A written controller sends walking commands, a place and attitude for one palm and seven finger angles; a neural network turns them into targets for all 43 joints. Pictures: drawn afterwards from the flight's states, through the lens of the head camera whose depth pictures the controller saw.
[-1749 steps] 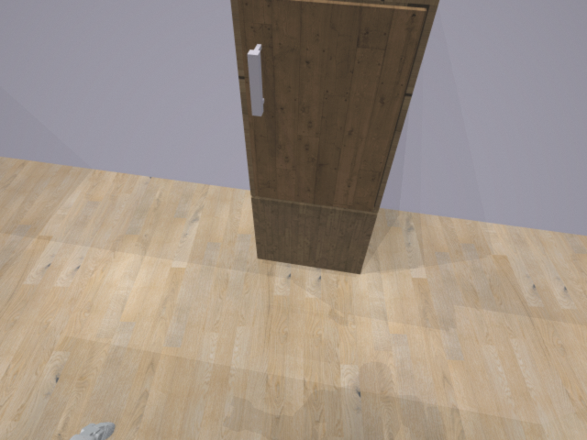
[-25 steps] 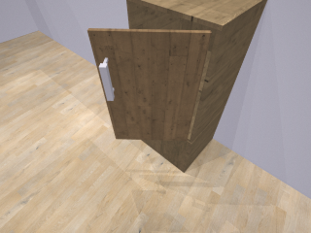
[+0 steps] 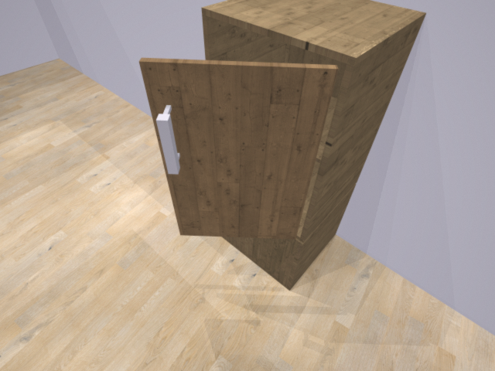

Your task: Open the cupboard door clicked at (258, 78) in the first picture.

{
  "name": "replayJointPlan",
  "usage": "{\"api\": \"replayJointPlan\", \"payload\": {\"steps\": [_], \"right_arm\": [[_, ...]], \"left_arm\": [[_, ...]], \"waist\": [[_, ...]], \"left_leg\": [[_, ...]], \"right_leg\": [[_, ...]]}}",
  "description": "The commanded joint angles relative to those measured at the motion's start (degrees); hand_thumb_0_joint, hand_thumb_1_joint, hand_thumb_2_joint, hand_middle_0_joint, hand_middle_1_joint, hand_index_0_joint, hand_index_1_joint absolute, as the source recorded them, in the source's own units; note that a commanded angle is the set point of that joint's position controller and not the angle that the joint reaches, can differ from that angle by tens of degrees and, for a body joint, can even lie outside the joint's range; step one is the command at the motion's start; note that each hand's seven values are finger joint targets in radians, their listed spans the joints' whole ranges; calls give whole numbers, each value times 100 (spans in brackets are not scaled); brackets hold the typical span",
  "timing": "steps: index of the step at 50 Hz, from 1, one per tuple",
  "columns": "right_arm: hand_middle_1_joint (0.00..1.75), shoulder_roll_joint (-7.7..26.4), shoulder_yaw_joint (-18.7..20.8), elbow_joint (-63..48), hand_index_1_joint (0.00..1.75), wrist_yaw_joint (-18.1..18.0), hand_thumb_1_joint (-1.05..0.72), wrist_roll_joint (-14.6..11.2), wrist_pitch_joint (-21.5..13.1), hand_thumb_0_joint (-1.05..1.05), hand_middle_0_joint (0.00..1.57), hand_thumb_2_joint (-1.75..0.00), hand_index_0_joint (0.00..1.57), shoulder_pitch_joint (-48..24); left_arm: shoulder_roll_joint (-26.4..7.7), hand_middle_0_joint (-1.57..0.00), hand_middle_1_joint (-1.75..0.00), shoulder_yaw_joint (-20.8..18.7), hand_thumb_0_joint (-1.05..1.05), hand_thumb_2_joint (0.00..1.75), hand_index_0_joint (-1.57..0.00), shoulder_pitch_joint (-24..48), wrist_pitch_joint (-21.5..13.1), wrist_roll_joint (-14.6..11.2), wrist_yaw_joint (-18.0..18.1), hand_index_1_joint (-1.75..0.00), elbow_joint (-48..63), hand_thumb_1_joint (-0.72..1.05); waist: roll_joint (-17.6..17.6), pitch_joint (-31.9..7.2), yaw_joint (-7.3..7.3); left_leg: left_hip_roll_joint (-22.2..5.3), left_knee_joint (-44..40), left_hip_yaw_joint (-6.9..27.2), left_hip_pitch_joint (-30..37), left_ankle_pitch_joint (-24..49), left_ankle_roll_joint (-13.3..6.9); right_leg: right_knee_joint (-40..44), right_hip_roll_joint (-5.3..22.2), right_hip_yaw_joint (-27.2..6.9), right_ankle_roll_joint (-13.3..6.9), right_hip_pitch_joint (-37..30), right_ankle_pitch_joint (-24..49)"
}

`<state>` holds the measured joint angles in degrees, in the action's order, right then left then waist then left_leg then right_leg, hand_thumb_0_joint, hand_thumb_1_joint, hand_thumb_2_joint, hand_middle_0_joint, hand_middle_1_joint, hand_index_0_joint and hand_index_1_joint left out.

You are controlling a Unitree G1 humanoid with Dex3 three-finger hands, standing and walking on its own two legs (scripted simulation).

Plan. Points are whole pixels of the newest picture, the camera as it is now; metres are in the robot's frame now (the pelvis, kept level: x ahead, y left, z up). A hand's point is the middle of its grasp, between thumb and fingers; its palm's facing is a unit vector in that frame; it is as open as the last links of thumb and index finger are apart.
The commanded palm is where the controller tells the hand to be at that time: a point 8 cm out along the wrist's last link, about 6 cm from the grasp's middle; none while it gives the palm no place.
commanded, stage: come to a stop and stand still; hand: left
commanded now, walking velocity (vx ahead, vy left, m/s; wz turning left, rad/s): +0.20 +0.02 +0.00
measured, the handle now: (171, 140) +0.57 +0.22 +0.05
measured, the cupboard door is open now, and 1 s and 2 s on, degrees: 40 40 40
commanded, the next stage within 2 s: look again from close up in 0.96 s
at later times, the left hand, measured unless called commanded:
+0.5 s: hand out of the picture +0.03 +0.18 -0.18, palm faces +0.02 -0.97 -0.23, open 7.3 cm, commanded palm none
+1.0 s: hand out of the picture -0.01 +0.17 -0.17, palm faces +0.00 -0.98 -0.22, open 7.4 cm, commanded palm none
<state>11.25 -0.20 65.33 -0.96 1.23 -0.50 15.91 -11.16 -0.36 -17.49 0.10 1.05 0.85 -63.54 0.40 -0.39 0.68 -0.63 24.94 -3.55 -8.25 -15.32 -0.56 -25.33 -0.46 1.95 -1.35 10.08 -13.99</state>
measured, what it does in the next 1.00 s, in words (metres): stands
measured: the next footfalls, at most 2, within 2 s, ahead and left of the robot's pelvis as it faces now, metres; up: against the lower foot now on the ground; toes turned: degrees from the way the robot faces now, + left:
none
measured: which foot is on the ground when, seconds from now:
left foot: down 0.00-1.00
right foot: down 0.00-1.00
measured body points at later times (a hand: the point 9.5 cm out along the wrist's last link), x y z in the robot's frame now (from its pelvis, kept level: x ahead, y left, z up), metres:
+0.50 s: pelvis +0.01 +0.01 -0.01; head +0.04 +0.00 +0.44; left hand +0.03 +0.23 -0.16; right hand +0.00 -0.21 -0.17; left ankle -0.02 +0.11 -0.74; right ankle +0.00 -0.10 -0.74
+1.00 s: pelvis -0.02 -0.01 +0.00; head -0.01 -0.02 +0.45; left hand -0.01 +0.23 -0.15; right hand -0.03 -0.23 -0.17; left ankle -0.02 +0.11 -0.74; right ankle +0.00 -0.10 -0.74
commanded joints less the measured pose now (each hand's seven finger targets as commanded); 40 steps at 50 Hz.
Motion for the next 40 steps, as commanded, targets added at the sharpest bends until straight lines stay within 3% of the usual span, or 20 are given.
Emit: {"api": "replayJointPlan", "payload": {"steps": [1, 4, 6, 8, 9, 12, 16, 19, 20, 22, 23, 24, 25, 26, 27, 29, 31, 33, 35, 40], "right_arm": [[30, 422, 116, -240, 30, -39, -90, -10, -108, 0, 20, -90, 20, 374], [30, 308, 87, -187, 30, -85, -90, -42, -171, 0, 20, -90, 20, 536], [30, 349, 106, -31, 30, -155, -90, -60, -205, 0, 20, -90, 20, 816], [30, 315, 104, 39, 30, -243, -90, -73, -215, 0, 20, -90, 20, 884], [30, 275, 115, 40, 30, -284, -90, -88, -207, 0, 20, -90, 20, 888], [30, 239, 196, -19, 30, -344, -90, -117, -148, 0, 20, -90, 20, 931], [30, 272, 335, -102, 30, -377, -90, -101, -77, 0, 20, -90, 20, 962], [30, 286, 395, -200, 30, -374, -90, -62, -66, 0, 20, -90, 20, 821], [30, 255, 397, -204, 30, -364, -90, -51, -73, 0, 20, -90, 20, 738], [30, 132, 372, -212, 30, -324, -90, -54, -68, 0, 20, -90, 20, 586], [30, 464, 349, -727, 30, -215, -90, -178, -91, 0, 20, -90, 20, 0], [30, 113, 300, -885, 30, -122, -90, -103, -64, 0, 20, -90, 20, 210], [30, -12, 249, -866, 30, -92, -90, -102, -39, 0, 20, -90, 20, 363], [30, -124, 198, -852, 30, -55, -90, -58, -38, 0, 20, -90, 20, 374], [30, -60, 186, -825, 30, -43, -90, -46, -65, 0, 20, -90, 20, 496], [30, 117, 166, -867, 30, -56, -90, -36, -99, 0, 20, -90, 20, 330], [30, 191, 137, -942, 30, -46, -90, -26, -92, 0, 20, -90, 20, 225], [30, 300, 128, -971, 30, -27, -90, -16, -82, 0, 20, -90, 20, 220], [30, 385, 119, -969, 30, -3, -90, 4, -56, 0, 20, -90, 20, 244], [30, 446, 100, -893, 30, 22, -90, 25, -43, 0, 20, -90, 20, 342]], "left_arm": [[-606, -20, -30, -195, 0, 90, -20, -532, -91, 14, 6, -30, 197, 90], [-397, -20, -30, -174, 0, 90, -20, -635, -112, 4, 33, -30, 163, 90], [-195, -20, -30, -119, 0, 90, -20, -656, -119, 20, 91, -30, 109, 90], [-57, -20, -30, -76, 0, 90, -20, -825, -118, -14, 166, -30, 14, 90], [-47, -20, -30, -77, 0, 90, -20, -902, -115, -32, 203, -30, -19, 90], [-130, -20, -30, -136, 0, 90, -20, -950, -65, -31, 268, -30, 39, 90], [-39, -20, -30, -213, 0, 90, -20, -717, 49, 13, 256, -30, 327, 90], [71, -20, -30, -262, 0, 90, -20, -587, 85, 28, 204, -30, 497, 90], [93, -20, -30, -265, 0, 90, -20, -578, 81, 35, 189, -30, 497, 90], [34, -20, -30, -247, 0, 90, -20, -626, 58, 43, 181, -30, 429, 90], [-342, -20, -30, -186, 0, 90, -20, -785, -39, 37, 378, -30, 288, 90], [-409, -20, -30, -214, 0, 90, -20, -597, -142, 9, 344, -30, 560, 90], [-439, -20, -30, -166, 0, 90, -20, -275, -184, -2, 310, -30, 628, 90], [-368, -20, -30, -121, 0, 90, -20, -107, -237, -9, 272, -30, 677, 90], [-384, -20, -30, -112, 0, 90, -20, -38, -259, -26, 248, -30, 716, 90], [-399, -20, -30, -77, 0, 90, -20, 43, -193, -39, 201, -30, 731, 90], [-378, -20, -30, -38, 0, 90, -20, 54, -154, -17, 167, -30, 700, 90], [-397, -20, -30, -26, 0, 90, -20, 73, -142, -23, 143, -30, 704, 90], [-459, -20, -30, -28, 0, 90, -20, 111, -117, -19, 121, -30, 737, 90], [-539, -20, -30, -51, 0, 90, -20, 60, -118, -13, 92, -30, 755, 90]], "waist": [[227, 875, 9], [-48, 815, -34], [-398, 493, -92], [-492, 231, -54], [-386, 210, -45], [-218, 157, -82], [-327, 198, -122], [-410, 208, -91], [-504, 208, -59], [-222, 163, -8], [144, 82, 87], [442, -198, -93], [738, -386, -236], [301, -304, -227], [-66, -193, -297], [-593, 231, -169], [-314, 620, -103], [3, 677, -111], [-6, 861, -131], [211, 734, -128]], "left_leg": [[-333, -114, 288, -695, -486, -121], [-445, -83, 347, -408, 411, -150], [-734, -109, 495, 130, 2172, -213], [-836, 84, 462, 433, 4124, -220], [-803, 169, 424, 483, 4695, -167], [-755, 226, 335, 600, 4996, -73], [-1041, 78, 528, 717, 5024, -276], [-1218, -69, 758, 489, 4162, -526], [-1187, -80, 762, 329, 3805, -542], [-909, -47, 632, -111, 2570, -377], [-869, 1186, 266, -116, 3425, -85], [-431, 1073, 227, -604, 645, -33], [-313, 740, 181, -628, -408, -10], [-211, 506, 121, -351, -231, -6], [-299, 296, 302, -245, 269, -58], [-559, -30, 581, -463, 781, -172], [-601, -307, 686, -796, 256, -216], [-511, -441, 678, -835, -283, -195], [-446, -581, 657, -917, -799, -171], [-369, -583, 592, -862, -862, -167]], "right_leg": [[722, 798, -1029, -361, 338, -1200], [309, 698, -810, -327, 418, -122], [-241, 491, -324, -175, 337, 1078], [-298, 496, -227, -71, 55, 1769], [-222, 528, -253, -50, -75, 2259], [-337, 603, -226, 4, -141, 3065], [-564, 450, -156, 57, 340, 1773], [-671, 365, -151, 57, 479, 768], [-571, 385, -154, 47, 388, 795], [-246, 507, -336, -5, 1, 1508], [20, 822, -501, 63, 249, 3427], [-32, 1073, -877, -199, -181, 3192], [-45, 1156, -935, -382, -178, 2521], [-29, 1089, -890, -428, 33, 2210], [-112, 926, -830, -388, 205, 1747], [-134, 606, -579, -232, 337, 912], [77, 495, -556, -180, 413, 121], [296, 504, -670, -170, 498, -494], [457, 503, -743, -164, 736, -1104], [607, 545, -843, -148, 827, -1471]]}}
